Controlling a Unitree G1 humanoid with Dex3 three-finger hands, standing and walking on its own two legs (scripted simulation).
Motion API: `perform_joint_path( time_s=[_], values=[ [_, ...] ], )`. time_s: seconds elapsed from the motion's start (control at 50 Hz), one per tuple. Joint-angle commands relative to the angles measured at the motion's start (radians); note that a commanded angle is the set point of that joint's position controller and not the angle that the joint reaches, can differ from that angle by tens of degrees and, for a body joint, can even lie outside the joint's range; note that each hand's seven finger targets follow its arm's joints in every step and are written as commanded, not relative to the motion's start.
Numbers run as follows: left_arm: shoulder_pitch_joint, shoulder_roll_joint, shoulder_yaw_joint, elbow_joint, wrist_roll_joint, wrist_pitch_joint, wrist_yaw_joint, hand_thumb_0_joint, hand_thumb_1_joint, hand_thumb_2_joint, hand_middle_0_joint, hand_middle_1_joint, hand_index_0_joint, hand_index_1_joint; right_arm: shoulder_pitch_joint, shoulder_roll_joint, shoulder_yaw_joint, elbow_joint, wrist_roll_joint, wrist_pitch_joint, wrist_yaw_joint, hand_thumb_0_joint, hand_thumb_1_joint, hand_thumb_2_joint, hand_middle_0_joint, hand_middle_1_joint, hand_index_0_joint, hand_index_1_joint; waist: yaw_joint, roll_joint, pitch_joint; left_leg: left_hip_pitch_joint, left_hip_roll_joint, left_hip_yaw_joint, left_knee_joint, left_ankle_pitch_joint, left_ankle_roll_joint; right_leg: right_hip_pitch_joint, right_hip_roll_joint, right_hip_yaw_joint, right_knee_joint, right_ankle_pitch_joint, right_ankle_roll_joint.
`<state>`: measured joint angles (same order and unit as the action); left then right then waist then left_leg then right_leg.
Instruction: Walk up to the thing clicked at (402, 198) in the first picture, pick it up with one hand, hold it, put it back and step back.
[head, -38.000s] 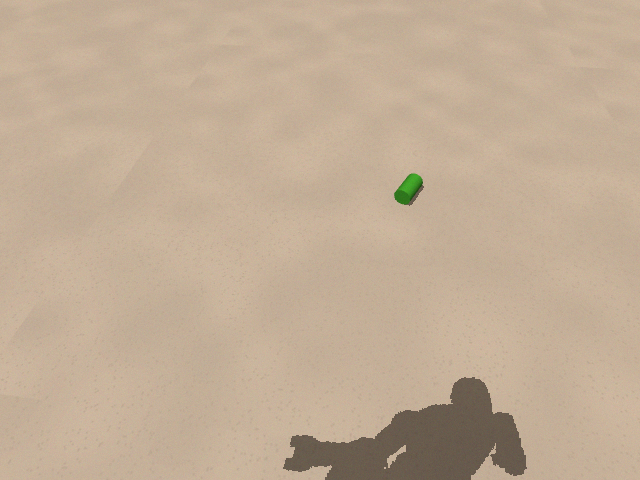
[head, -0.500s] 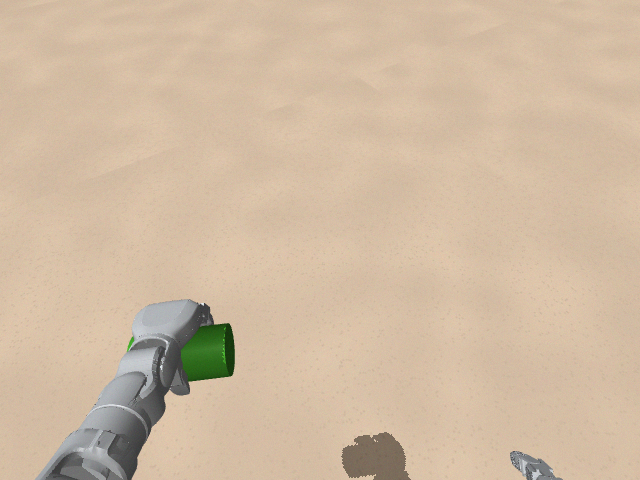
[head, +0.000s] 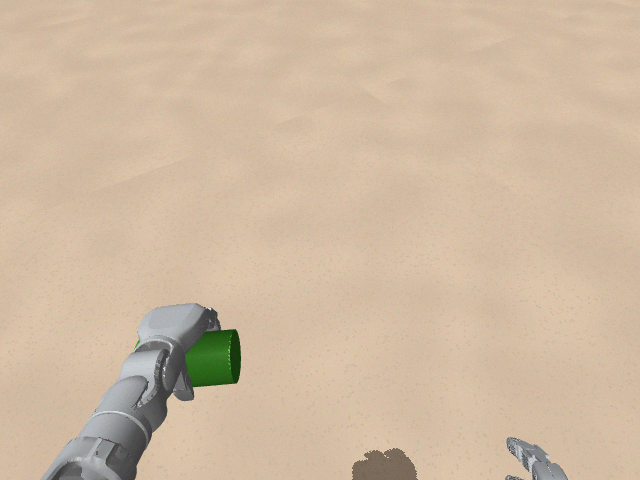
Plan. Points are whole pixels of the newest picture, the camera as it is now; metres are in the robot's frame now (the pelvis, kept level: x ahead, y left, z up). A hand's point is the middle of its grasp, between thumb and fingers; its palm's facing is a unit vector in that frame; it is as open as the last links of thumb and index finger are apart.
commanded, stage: hold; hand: left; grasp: from above
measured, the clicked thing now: (189, 359) +0.30 +0.22 -0.08
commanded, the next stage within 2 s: crouch in 0.84 s
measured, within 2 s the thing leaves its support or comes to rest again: neither
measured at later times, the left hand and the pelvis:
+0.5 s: hand (180, 361) +0.28 +0.22 -0.04, palm faces -0.47 -0.06 -0.88, open 10.4 cm; pelvis -0.01 +0.00 +0.00, yaw +0 degrees
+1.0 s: hand (180, 357) +0.29 +0.22 -0.04, palm faces -0.45 -0.06 -0.89, open 10.4 cm; pelvis +0.00 +0.00 +0.00, yaw +0 degrees
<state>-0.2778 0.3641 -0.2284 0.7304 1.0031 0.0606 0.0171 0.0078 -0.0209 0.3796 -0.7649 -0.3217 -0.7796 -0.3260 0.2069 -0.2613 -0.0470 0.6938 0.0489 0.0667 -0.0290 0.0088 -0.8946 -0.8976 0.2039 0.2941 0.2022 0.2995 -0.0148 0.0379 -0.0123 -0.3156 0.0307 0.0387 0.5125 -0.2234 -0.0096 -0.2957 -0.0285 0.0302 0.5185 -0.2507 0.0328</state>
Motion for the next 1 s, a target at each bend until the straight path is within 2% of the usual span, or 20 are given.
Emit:
perform_joint_path(
  time_s=[0.0,0.22,0.24,0.28,0.36,0.38,0.4,0.44,0.48,0.52,0.56,0.6,0.7,0.74,0.8,0.84,0.9,0.92,0.94,0.98],
  values=[
    [-0.379,0.21,0.1,-0.225,-0.006,0.001,0.048,0.0,0.796,0.712,-1.172,-0.478,-1.157,-0.494,-0.072,-0.136,-0.036,-0.131,-0.001,-0.046,-0.009,0.0,-0.886,-0.895,0.2,0.299,0.199,0.299,0.004,-0.017,-0.253,0.168,-0.031,0.0,-0.068,0.112,0.017,0.031,0.054,-0.035,-0.096,0.103,-0.033],
    [-0.375,0.226,0.111,-0.26,-0.01,-0.003,0.023,0.0,0.758,0.717,-1.149,-0.475,-1.132,-0.493,-0.099,-0.125,-0.025,-0.139,0.003,-0.053,-0.017,0.0,-0.891,-0.897,0.2,0.299,0.199,0.299,0.016,0.0,-0.257,0.185,-0.033,0.006,-0.084,0.113,0.018,0.044,0.05,-0.03,-0.109,0.101,-0.033],
    [-0.374,0.2,0.087,-0.247,-0.012,-0.001,0.019,0.0,0.75,0.717,-1.136,-0.504,-1.123,-0.518,-0.1,-0.123,-0.022,-0.138,0.003,-0.055,-0.017,0.0,-0.893,-0.898,0.2,0.3,0.199,0.3,0.009,-0.02,-0.244,0.184,-0.029,0.0,-0.089,0.112,0.016,0.041,0.053,-0.035,-0.108,0.097,-0.035],
    [-0.362,0.219,0.103,-0.26,-0.01,-0.001,0.011,0.0,0.764,0.716,-1.148,-0.479,-1.133,-0.496,-0.099,-0.126,-0.025,-0.14,0.004,-0.054,-0.018,0.0,-0.889,-0.897,0.2,0.299,0.199,0.299,0.013,-0.014,-0.249,0.188,-0.031,0.003,-0.088,0.111,0.018,0.047,0.051,-0.031,-0.112,0.097,-0.034],
    [-0.378,0.208,0.083,-0.256,-0.01,-0.004,-0.003,0.0,0.769,0.733,-1.156,-0.494,-1.139,-0.513,-0.11,-0.122,-0.019,-0.142,0.006,-0.054,-0.02,0.0,-0.891,-0.898,0.2,0.3,0.199,0.299,0.008,-0.031,-0.222,0.182,-0.031,0.001,-0.097,0.103,0.02,0.038,0.051,-0.032,-0.118,0.091,-0.032],
    [-0.39,0.243,0.114,-0.273,-0.016,-0.011,0.001,0.0,0.758,0.725,-1.155,-0.479,-1.135,-0.501,-0.108,-0.123,-0.021,-0.141,0.005,-0.055,-0.022,0.0,-0.892,-0.898,0.2,0.3,0.199,0.3,0.021,-0.015,-0.231,0.177,-0.033,0.001,-0.1,0.093,0.019,0.051,0.049,-0.032,-0.124,0.079,-0.033],
    [-0.355,0.242,0.122,-0.255,-0.013,-0.009,0.003,0.0,0.747,0.714,-1.144,-0.477,-1.127,-0.496,-0.112,-0.12,-0.018,-0.144,0.006,-0.055,-0.021,0.0,-0.894,-0.899,0.2,0.3,0.199,0.3,0.026,-0.012,-0.236,0.179,-0.036,0.005,-0.101,0.095,0.019,0.055,0.048,-0.03,-0.121,0.079,-0.035],
    [-0.349,0.185,0.074,-0.254,-0.008,-0.008,0.004,0.0,0.748,0.723,-1.147,-0.477,-1.128,-0.498,-0.119,-0.116,-0.016,-0.148,0.004,-0.054,-0.019,0.0,-0.893,-0.898,0.2,0.3,0.199,0.3,0.011,-0.021,-0.231,0.19,-0.036,0.004,-0.098,0.107,0.018,0.044,0.048,-0.031,-0.119,0.089,-0.035],
    [-0.365,0.235,0.118,-0.27,-0.006,-0.01,0.014,0.0,0.73,0.727,-1.132,-0.477,-1.112,-0.5,-0.115,-0.123,-0.021,-0.143,0.006,-0.053,-0.021,0.0,-0.893,-0.899,0.2,0.3,0.199,0.3,0.025,-0.012,-0.244,0.191,-0.036,0.005,-0.097,0.106,0.017,0.054,0.049,-0.031,-0.119,0.084,-0.035],
    [-0.369,0.222,0.109,-0.26,0.0,-0.009,0.023,0.0,0.717,0.745,-1.132,-0.477,-1.108,-0.504,-0.105,-0.12,-0.02,-0.136,0.001,-0.053,-0.019,0.0,-0.892,-0.898,0.2,0.3,0.199,0.3,0.012,-0.011,-0.248,0.194,-0.036,0.007,-0.093,0.11,0.017,0.05,0.048,-0.03,-0.116,0.095,-0.035],
    [-0.418,0.239,0.113,-0.283,0.008,-0.007,0.03,0.0,0.732,0.741,-1.144,-0.478,-1.122,-0.503,-0.105,-0.122,-0.022,-0.131,0.002,-0.052,-0.02,0.0,-0.894,-0.899,0.2,0.3,0.199,0.3,0.015,0.018,-0.276,0.215,-0.031,0.004,-0.09,0.136,0.012,0.047,0.051,-0.032,-0.11,0.116,-0.037],
    [-0.394,0.217,0.104,-0.246,0.002,-0.005,0.034,0.0,0.742,0.738,-1.149,-0.488,-1.129,-0.511,-0.103,-0.12,-0.022,-0.125,0.001,-0.052,-0.018,0.0,-0.895,-0.899,0.199,0.3,0.199,0.3,0.009,-0.015,-0.251,0.198,-0.032,0.005,-0.089,0.134,0.017,0.051,0.05,-0.032,-0.113,0.12,-0.033],
    [-0.385,0.228,0.108,-0.249,-0.005,-0.006,0.028,0.0,0.726,0.753,-1.148,-0.484,-1.122,-0.512,-0.106,-0.121,-0.026,-0.127,0.003,-0.051,-0.021,0.0,-0.896,-0.9,0.199,0.3,0.199,0.3,0.02,0.001,-0.265,0.208,-0.032,0.005,-0.088,0.151,0.013,0.06,0.05,-0.035,-0.116,0.13,-0.036],
    [-0.358,0.192,0.085,-0.248,-0.008,-0.005,0.023,0.0,0.733,0.717,-1.145,-0.478,-1.125,-0.5,-0.106,-0.117,-0.023,-0.128,0.004,-0.053,-0.02,0.0,-0.897,-0.9,0.2,0.3,0.199,0.3,0.015,-0.02,-0.254,0.198,-0.037,0.008,-0.09,0.147,0.018,0.064,0.048,-0.031,-0.115,0.134,-0.034],
    [-0.368,0.241,0.121,-0.257,-0.014,-0.006,0.023,0.0,0.736,0.73,-1.151,-0.468,-1.127,-0.494,-0.11,-0.122,-0.026,-0.13,0.004,-0.05,-0.023,0.0,-0.894,-0.899,0.2,0.3,0.199,0.3,0.024,-0.009,-0.256,0.197,-0.034,0.006,-0.092,0.151,0.015,0.07,0.049,-0.034,-0.118,0.132,-0.035],
    [-0.371,0.209,0.09,-0.249,-0.006,-0.004,0.02,0.0,0.731,0.739,-1.148,-0.482,-1.123,-0.509,-0.114,-0.118,-0.024,-0.135,0.006,-0.049,-0.022,0.0,-0.898,-0.9,0.199,0.3,0.199,0.3,0.015,-0.009,-0.237,0.2,-0.035,0.007,-0.096,0.139,0.014,0.053,0.049,-0.033,-0.122,0.118,-0.037],
    [-0.355,0.217,0.107,-0.263,-0.013,-0.005,0.025,0.0,0.729,0.736,-1.131,-0.499,-1.113,-0.519,-0.113,-0.12,-0.025,-0.138,0.005,-0.051,-0.02,0.0,-0.894,-0.899,0.199,0.3,0.199,0.3,0.025,-0.007,-0.24,0.197,-0.032,0.002,-0.103,0.123,0.011,0.059,0.051,-0.038,-0.124,0.098,-0.04],
    [-0.342,0.215,0.106,-0.276,-0.011,-0.004,0.024,0.0,0.793,0.678,-1.143,-0.541,-1.155,-0.53,-0.115,-0.119,-0.025,-0.139,0.004,-0.051,-0.02,0.0,-0.906,-0.908,0.2,0.3,0.2,0.3,0.029,-0.004,-0.247,0.2,-0.032,0.003,-0.101,0.123,0.011,0.064,0.05,-0.037,-0.123,0.1,-0.039],
    [-0.332,0.204,0.096,-0.281,-0.005,-0.003,0.022,0.0,0.713,0.701,-1.063,-0.508,-1.075,-0.509,-0.114,-0.118,-0.026,-0.141,0.005,-0.051,-0.02,0.0,-0.864,-0.892,0.201,0.3,0.201,0.3,0.023,-0.001,-0.256,0.205,-0.034,0.004,-0.097,0.144,0.013,0.069,0.049,-0.035,-0.119,0.123,-0.038],
    [-0.324,0.216,0.11,-0.272,0.0,-0.002,0.026,0.0,0.762,0.728,-1.117,-0.551,-1.117,-0.553,-0.113,-0.118,-0.026,-0.139,0.007,-0.048,-0.021,0.0,-0.88,-0.896,0.2,0.3,0.2,0.3,0.024,-0.016,-0.247,0.195,-0.037,0.007,-0.091,0.166,0.016,0.069,0.049,-0.033,-0.116,0.145,-0.036]
  ],
)
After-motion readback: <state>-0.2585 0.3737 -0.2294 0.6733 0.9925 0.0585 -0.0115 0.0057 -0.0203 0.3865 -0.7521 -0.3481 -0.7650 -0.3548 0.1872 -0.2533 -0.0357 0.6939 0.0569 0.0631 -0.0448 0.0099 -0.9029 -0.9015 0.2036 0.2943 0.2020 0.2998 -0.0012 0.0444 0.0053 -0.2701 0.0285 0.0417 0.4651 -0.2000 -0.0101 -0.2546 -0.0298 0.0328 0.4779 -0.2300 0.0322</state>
